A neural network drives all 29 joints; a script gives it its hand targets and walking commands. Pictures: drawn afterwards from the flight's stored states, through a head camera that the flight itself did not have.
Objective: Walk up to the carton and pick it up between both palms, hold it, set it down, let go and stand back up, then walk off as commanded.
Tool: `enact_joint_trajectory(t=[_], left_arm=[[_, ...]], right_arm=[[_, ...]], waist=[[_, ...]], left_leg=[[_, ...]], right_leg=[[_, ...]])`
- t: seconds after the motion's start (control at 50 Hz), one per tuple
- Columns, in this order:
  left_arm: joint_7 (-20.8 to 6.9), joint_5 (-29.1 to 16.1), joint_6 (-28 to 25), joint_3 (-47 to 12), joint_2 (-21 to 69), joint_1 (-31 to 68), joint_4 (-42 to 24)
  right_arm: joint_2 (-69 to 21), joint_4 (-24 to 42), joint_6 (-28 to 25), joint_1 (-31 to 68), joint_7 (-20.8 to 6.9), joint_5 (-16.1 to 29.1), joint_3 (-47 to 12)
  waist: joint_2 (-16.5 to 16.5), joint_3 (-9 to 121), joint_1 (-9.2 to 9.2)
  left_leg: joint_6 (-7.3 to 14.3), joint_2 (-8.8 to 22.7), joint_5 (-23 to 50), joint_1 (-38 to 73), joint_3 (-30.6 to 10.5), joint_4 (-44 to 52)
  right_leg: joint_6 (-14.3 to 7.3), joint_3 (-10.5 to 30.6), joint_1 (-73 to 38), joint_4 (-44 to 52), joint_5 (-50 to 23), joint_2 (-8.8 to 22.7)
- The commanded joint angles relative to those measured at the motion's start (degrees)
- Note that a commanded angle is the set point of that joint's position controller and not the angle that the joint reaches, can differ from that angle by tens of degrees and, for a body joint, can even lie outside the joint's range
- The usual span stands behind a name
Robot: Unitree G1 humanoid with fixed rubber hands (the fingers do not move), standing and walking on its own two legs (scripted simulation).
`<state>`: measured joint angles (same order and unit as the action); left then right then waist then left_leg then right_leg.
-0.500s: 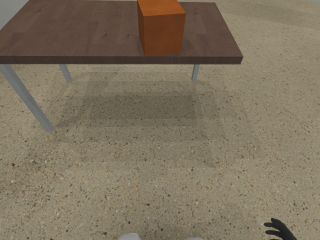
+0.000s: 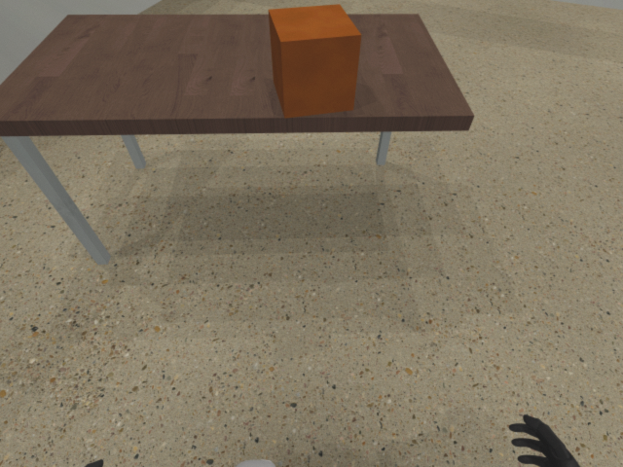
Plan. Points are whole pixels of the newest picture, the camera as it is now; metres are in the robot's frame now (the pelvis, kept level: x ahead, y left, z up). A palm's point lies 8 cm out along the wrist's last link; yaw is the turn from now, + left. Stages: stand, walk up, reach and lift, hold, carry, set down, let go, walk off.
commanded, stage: stand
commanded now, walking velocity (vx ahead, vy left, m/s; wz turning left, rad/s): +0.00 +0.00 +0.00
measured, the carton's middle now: (312, 61) +1.01 -0.01 +0.02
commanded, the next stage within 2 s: none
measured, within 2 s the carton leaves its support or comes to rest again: neither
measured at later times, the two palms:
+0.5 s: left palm out of the picture +0.08 +0.31 -0.10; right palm out of the picture +0.13 -0.31 -0.08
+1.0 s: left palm out of the picture +0.09 +0.31 -0.10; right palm out of the picture +0.13 -0.31 -0.08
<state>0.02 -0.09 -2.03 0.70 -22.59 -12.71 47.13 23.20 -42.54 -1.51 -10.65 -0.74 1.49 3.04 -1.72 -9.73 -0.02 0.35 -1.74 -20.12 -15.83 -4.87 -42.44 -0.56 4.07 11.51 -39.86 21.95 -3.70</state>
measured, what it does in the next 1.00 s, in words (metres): stands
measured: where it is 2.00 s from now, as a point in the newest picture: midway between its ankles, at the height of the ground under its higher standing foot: outside the picture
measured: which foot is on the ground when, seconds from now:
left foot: down 0.00-1.00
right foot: down 0.00-1.00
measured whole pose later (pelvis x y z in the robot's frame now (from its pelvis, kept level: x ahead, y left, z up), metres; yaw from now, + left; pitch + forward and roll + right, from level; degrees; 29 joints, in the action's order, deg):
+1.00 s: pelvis +0.01 +0.00 +0.00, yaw +0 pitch -7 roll -2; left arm -0.1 -0.1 -2.0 0.7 -22.6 -10.7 50.8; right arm 23.2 -43.6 -1.3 -9.2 -0.4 1.5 3.0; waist -1.7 -9.4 0.0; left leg 0.4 -1.6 -20.0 -14.3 -4.9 -41.1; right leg -0.5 4.1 9.7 -37.7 21.4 -3.7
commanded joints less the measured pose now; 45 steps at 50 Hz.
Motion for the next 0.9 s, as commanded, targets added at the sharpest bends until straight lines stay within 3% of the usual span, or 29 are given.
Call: enact_joint_trajectory(t=[0.0, 0.02, 0.04, 0.06, 0.12, 0.16, 0.18, 0.2, 0.24, 0.26, 0.28, 0.3, 0.36, 0.44, 0.48, 0.54, 0.56, 0.58, 0.6, 0.66, 0.68, 0.72, 0.74, 0.78, 0.8, 0.82, 0.84, 0.86, 0.88], left_arm=[[0.49, -0.26, -0.93, 3.12, -11.65, 5.29, -0.61], [0.56, -0.07, -0.9, 3.63, -11.95, 7.26, -0.94], [0.55, -0.08, -0.87, 3.38, -11.91, 6.05, -1.08], [0.56, -0.18, -1.02, 3.18, -11.36, 5.38, -0.04], [0.4, -0.11, -1.06, 3.38, -10.85, 5.58, -0.24], [0.14, -0.19, -0.65, 3.5, -11.15, 5.33, 0.75], [0.1, -0.08, -0.39, 3.25, -10.8, 5.86, 0.65], [0.34, 0.34, -0.6, 3.69, -11.39, 4.43, 0.95], [0.33, 0.14, -0.71, 3.43, -11.46, 4.96, 1.52], [0.18, -0.26, -0.89, 3.45, -11.08, 6.95, 0.9], [0.18, 0.62, -0.89, 3.6, -12.38, 5.64, 1.75], [0.25, 0.11, -0.66, 3.47, -11.12, 6.62, 1.11], [0.13, -0.03, -0.85, 3.42, -11.79, 6.61, 1.99], [0.41, 0.19, -0.82, 3.64, -11.91, 6.31, 2.32], [0.06, -0.13, -0.9, 3.54, -11.82, 6.44, 2.35], [0.2, -0.4, -0.62, 3.57, -12.28, 6.67, 2.37], [0.35, -0.19, -0.73, 3.26, -11.27, 8.22, 1.87], [0.13, -0.46, -0.86, 3.73, -11.7, 5.6, 2.1], [0.37, 0.1, -0.63, 3.49, -11.87, 6.98, 2.11], [0.27, 0.06, -0.71, 3.32, -11.37, 6.66, 2.76], [0.15, -0.31, -1.03, 3.07, -11.01, 7.66, 1.69], [0.25, -0.15, -0.71, 3.45, -11.18, 7.63, 2.56], [0.22, -0.36, -0.59, 3.1, -11.54, 7.23, 2.55], [0.15, 0.17, -0.46, 3.65, -12.48, 7.01, 2.89], [0.33, -0.26, -0.76, 3.14, -11.22, 6.52, 2.85], [0.01, -0.11, -0.63, 3.07, -10.96, 7.64, 2.38], [0.43, 0.51, -0.78, 2.94, -10.96, 7.49, 2.73], [0.18, -0.55, -0.91, 3.32, -12.19, 7.13, 3.04], [0.23, -0.11, -0.48, 3.47, -12.65, 8.34, 2.26]], right_arm=[[11.83, -1.39, -0.79, 6.44, 0.35, -1.59, 1.6], [10.03, -1.85, -0.46, 4.51, 0.56, -1.6, 0.85], [11.52, -1.57, -0.54, 4.95, 0.83, -1.86, 1.65], [12.57, -1.04, -0.86, 5.94, 0.88, -2.41, 1.72], [10.91, -0.88, -0.85, 6.14, 0.58, -1.84, 1.18], [11.78, -1.77, -1.07, 5.83, 0.55, -2.35, 1.21], [12.58, -1.54, -0.93, 7.24, 0.7, -1.84, 1.33], [11.9, -1.45, -0.99, 6.44, 0.86, -2.01, 1.51], [12.16, -1.82, -0.53, 6.03, 0.97, -1.86, 1.35], [12.61, -1.47, -0.54, 7.22, 1.1, -1.65, 1.63], [11.91, -2.3, -0.45, 5.64, 0.63, -1.85, 1.62], [11.99, -1.52, -0.54, 6.88, 0.78, -2.18, 1.28], [11.52, -1.33, -0.92, 7.3, 0.9, -1.67, 1.12], [11.96, -2.35, -0.65, 7.12, 0.6, -1.91, 1.67], [11.85, -2.04, -0.83, 6.73, 0.67, -1.93, 1.45], [11.49, -3.22, -0.94, 6.07, 0.64, -2.11, 1.02], [11.85, -2.78, -0.92, 6.3, 0.67, -2.02, 0.99], [12.38, -3.11, -0.89, 6.41, 0.63, -2.34, 1.41], [11.17, -2.13, -1.07, 6.44, 0.75, -1.9, 1.15], [12.07, -3.42, -0.68, 6.2, 0.95, -1.87, 1.16], [10.92, -2.53, -0.58, 7.42, 1.02, -1.59, 0.82], [11.28, -3.44, -1.04, 6.22, 0.85, -1.94, 1.05], [10.89, -2.89, -0.61, 7.23, 0.79, -2.11, 0.79], [11.0, -2.3, -0.64, 6.15, 1.09, -2.06, 1.03], [11.57, -2.83, -0.67, 8.01, 1.07, -1.82, 1.13], [11.21, -2.25, -0.75, 7.64, 0.94, -2.12, 0.85], [11.0, -2.59, -0.89, 9.02, 0.69, -1.68, 0.73], [10.19, -2.74, -0.8, 6.61, 0.86, -1.71, 0.67], [11.38, -2.88, -0.56, 7.45, 0.68, -1.56, 0.81]], waist=[[0.14, 9.36, 0.06], [2.15, 10.68, 0.96], [1.79, 12.11, 0.5], [-1.2, 10.35, 0.23], [0.0, 11.17, -0.37], [0.2, 11.46, -0.96], [-2.14, 8.83, 0.17], [0.63, 11.14, 0.19], [-1.55, 10.8, 1.11], [-0.37, 10.29, -0.07], [0.91, 11.39, 1.0], [-1.06, 8.76, 0.23], [1.97, 10.7, 0.32], [0.16, 11.37, -0.27], [2.47, 12.64, 0.08], [-1.56, 11.13, 0.15], [0.21, 12.19, 0.5], [-0.58, 12.53, -0.83], [0.95, 10.62, 0.5], [-0.57, 10.48, 0.68], [0.72, 12.35, 0.31], [0.98, 11.89, 0.17], [-1.17, 9.97, -0.24], [0.63, 10.74, 0.49], [-1.3, 11.04, -0.04], [1.42, 11.5, -0.33], [-1.84, 11.17, -0.01], [1.63, 11.61, -0.49], [1.62, 11.82, -0.05]], left_leg=[[4.16, 5.88, 11.04, 4.27, -7.25, 11.71], [4.2, 6.15, 10.52, 4.79, -7.75, 13.94], [4.09, 6.29, 11.1, 4.65, -8.51, 13.37], [4.83, 7.39, 10.36, 4.11, -8.69, 14.51], [4.37, 7.0, 9.59, 2.26, -8.92, 14.35], [5.48, 8.23, 7.59, 2.15, -11.22, 16.39], [4.31, 7.09, 8.01, 2.82, -9.19, 16.41], [4.3, 7.97, 9.29, 2.47, -9.64, 15.06], [4.76, 8.21, 8.27, 3.2, -10.03, 16.01], [4.95, 7.61, 7.98, 2.33, -9.85, 15.27], [4.44, 7.55, 3.17, 2.87, -9.36, 16.12], [4.68, 7.12, 4.61, 1.07, -9.58, 16.33], [4.32, 6.9, 9.08, 2.92, -8.11, 13.55], [4.89, 7.65, 10.25, 3.82, -8.94, 15.3], [4.82, 7.55, 11.32, 4.63, -8.23, 14.6], [4.67, 7.67, 12.77, 3.98, -8.77, 15.8], [5.5, 8.49, 11.08, 2.69, -9.31, 16.24], [5.13, 8.28, 10.4, 3.88, -9.95, 16.33], [3.93, 7.29, 11.87, 5.27, -8.03, 15.92], [4.39, 7.38, 13.51, 4.88, -8.44, 14.76], [4.71, 7.28, 16.13, 6.35, -8.25, 14.46], [5.38, 9.15, 12.01, 4.88, -9.6, 16.55], [5.19, 8.35, 12.7, 3.95, -9.45, 16.51], [4.07, 7.31, 11.39, 4.02, -8.19, 15.88], [4.9, 7.38, 11.17, 4.47, -9.25, 16.41], [4.64, 7.83, 11.56, 3.15, -8.46, 17.1], [3.55, 6.74, 13.1, 4.48, -7.77, 15.05], [4.37, 6.76, 12.02, 3.82, -7.65, 15.99], [4.6, 6.87, 11.67, 3.64, -7.35, 15.11]], right_leg=[[-3.93, 10.95, 4.03, 13.54, -11.06, 8.52], [-3.87, 9.54, 3.1, 12.24, -9.61, 8.13], [-3.4, 8.76, 2.76, 11.0, -10.27, 7.15], [-3.03, 8.51, 2.15, 11.56, -9.28, 7.29], [-3.29, 7.34, 0.96, 10.48, -8.37, 6.82], [-2.82, 7.12, -0.04, 10.32, -8.11, 6.4], [-2.51, 6.95, 2.4, 11.34, -10.61, 6.1], [-3.29, 7.24, -0.81, 10.96, -13.13, 6.63], [-3.51, 8.46, 1.2, 12.15, -10.38, 7.06], [-3.6, 8.46, 1.65, 11.98, -8.87, 7.3], [-3.64, 9.06, 1.08, 13.38, -7.35, 7.39], [-3.44, 8.42, 2.01, 12.07, -7.54, 6.88], [-3.34, 9.15, 1.17, 13.34, -10.16, 7.97], [-3.33, 9.09, 0.6, 12.65, -10.86, 7.92], [-2.94, 8.17, -0.11, 11.2, -12.32, 7.49], [-3.07, 8.7, -0.21, 12.0, -12.34, 7.92], [-3.12, 7.79, -1.82, 11.51, -12.62, 7.61], [-3.39, 8.33, -1.72, 11.56, -12.58, 7.4], [-3.41, 8.48, 0.48, 12.02, -12.86, 7.29], [-3.59, 9.29, 0.33, 12.98, -13.72, 7.69], [-3.53, 8.63, 0.61, 12.78, -15.83, 7.93], [-3.22, 8.08, -0.33, 11.94, -13.85, 7.33], [-2.98, 7.94, -0.68, 12.41, -13.12, 7.11], [-3.19, 9.06, -0.61, 13.18, -12.53, 7.58], [-3.39, 8.43, 0.29, 12.35, -11.76, 7.09], [-2.81, 6.49, -1.98, 11.39, -13.06, 6.4], [-3.09, 8.73, -0.68, 12.58, -15.14, 7.39], [-2.95, 8.0, -0.91, 12.17, -13.18, 7.56], [-2.78, 8.15, -0.8, 12.52, -14.31, 7.16]])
